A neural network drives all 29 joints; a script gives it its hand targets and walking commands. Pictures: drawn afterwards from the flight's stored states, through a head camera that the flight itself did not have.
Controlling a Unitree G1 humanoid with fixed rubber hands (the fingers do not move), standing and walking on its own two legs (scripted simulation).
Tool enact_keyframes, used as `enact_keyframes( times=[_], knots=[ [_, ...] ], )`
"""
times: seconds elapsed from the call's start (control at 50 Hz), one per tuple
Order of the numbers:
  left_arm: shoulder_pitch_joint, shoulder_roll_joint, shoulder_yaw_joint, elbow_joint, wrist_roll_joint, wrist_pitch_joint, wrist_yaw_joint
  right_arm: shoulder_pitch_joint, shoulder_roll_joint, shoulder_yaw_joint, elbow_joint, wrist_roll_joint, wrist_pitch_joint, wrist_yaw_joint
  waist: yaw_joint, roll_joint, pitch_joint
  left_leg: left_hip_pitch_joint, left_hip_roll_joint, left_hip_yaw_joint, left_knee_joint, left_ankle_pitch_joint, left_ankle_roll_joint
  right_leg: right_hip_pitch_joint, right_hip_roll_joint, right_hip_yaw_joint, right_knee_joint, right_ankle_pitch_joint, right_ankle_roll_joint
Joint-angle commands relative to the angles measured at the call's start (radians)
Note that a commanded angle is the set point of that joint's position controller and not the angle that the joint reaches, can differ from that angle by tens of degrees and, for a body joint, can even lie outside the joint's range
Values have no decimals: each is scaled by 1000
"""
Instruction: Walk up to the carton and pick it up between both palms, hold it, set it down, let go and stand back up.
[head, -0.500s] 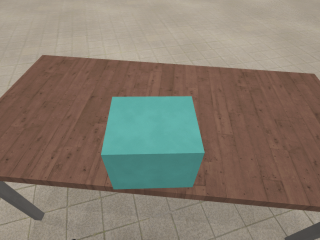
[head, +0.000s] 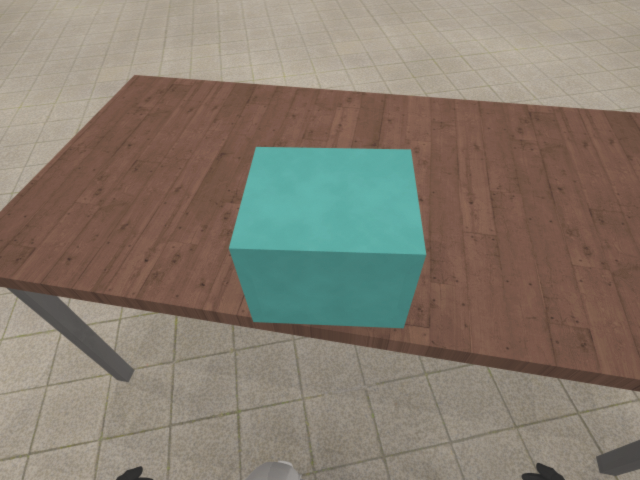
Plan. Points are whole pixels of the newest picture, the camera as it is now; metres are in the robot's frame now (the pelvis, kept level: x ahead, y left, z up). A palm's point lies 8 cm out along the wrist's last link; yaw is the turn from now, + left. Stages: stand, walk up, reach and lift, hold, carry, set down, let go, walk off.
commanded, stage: walk up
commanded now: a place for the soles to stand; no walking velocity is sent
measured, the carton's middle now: (330, 237) +0.48 +0.03 -0.01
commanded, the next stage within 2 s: reach and lift in 1.90 s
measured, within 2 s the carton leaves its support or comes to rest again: neither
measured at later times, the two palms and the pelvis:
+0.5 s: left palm out of the picture +0.03 +0.28 -0.10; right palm out of the picture +0.09 -0.24 -0.09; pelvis -0.01 +0.01 +0.01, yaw +3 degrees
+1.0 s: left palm out of the picture +0.06 +0.27 -0.10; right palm out of the picture +0.12 -0.26 -0.09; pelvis +0.01 -0.01 +0.00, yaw +7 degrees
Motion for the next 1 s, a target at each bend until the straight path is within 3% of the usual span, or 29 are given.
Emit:
enact_keyframes(
  times=[0.0,0.02,0.04,0.06,0.08,0.1,0.12,0.14,0.18,0.22,0.52,0.64,0.66,0.76,0.88,0.98],
  knots=[
    [-15,161,40,-86,-2,-21,4,37,-36,-10,-81,2,-36,13,5,-181,-118,73,51,27,-292,-59,-24,140,-200,240,-260,1,-155],
    [0,176,44,-80,-3,-17,1,33,-33,-10,-84,4,-39,16,12,-198,-113,121,50,51,-398,-46,-17,135,-203,238,-244,-22,-156],
    [9,188,44,-73,-9,-13,-1,56,-34,-13,-80,3,-45,16,0,-191,-107,204,46,64,-535,50,-3,95,-199,223,-214,-14,-138],
    [29,187,41,-68,-17,-11,-5,87,-53,-19,-78,-2,-55,14,-14,-160,-101,300,58,40,-656,182,15,21,-191,202,-184,10,-99],
    [54,158,29,-69,-28,-17,-12,110,-93,-29,-76,-11,-64,12,-20,-100,-112,388,110,-54,-667,215,48,-67,-170,176,-156,6,-48],
    [78,104,11,-83,-47,-26,-20,93,-143,-38,-86,-11,-71,10,-10,33,-119,379,234,-266,-709,106,117,-131,-80,86,-99,-63,20],
    [59,107,17,-80,-46,-20,-13,59,-175,-44,-71,7,-70,14,-11,55,-62,136,280,-311,-723,-38,181,22,-33,59,-90,-101,36],
    [43,114,24,-71,-36,-20,-14,15,-135,-29,-70,11,-74,18,1,41,-13,29,239,-250,-726,-55,160,131,-37,81,-117,-58,25],
    [37,126,28,-55,-35,-39,-22,25,-73,-2,-75,18,-86,19,-3,30,-38,90,158,-131,-687,93,87,153,-49,95,-181,66,10],
    [56,132,31,-47,-31,-50,-22,65,-61,4,-65,22,-90,21,-10,54,-46,96,141,-115,-684,87,67,166,-60,115,-194,29,0],
    [73,119,25,-16,-37,-54,-7,104,-49,10,-54,15,-89,12,-20,-29,-62,179,118,-83,-608,250,55,140,-88,117,-241,68,-13],
    [67,121,22,-15,-37,-50,-5,106,-54,13,-52,15,-88,8,-17,-26,-81,184,118,-86,-592,314,50,164,-94,102,-222,137,-20],
    [52,141,31,-20,-22,-43,-11,141,-64,5,-54,6,-91,2,-23,-55,-80,177,129,-114,-599,291,61,172,-78,70,-184,100,-24],
    [47,126,29,-33,-19,-32,-19,121,-86,-4,-73,4,-90,-7,-7,15,-46,107,137,-154,-610,250,76,182,-73,61,-154,81,-22],
    [28,156,29,-42,-23,-30,-16,150,-60,1,-89,4,-87,-10,-14,-34,-82,143,86,-94,-500,311,52,174,-127,84,-188,114,-58],
    [-1,162,23,-58,-23,-17,-16,172,-73,-4,-99,2,-84,-15,-20,-44,-84,161,86,-91,-472,343,52,150,-136,51,-170,125,-67]
  ],
)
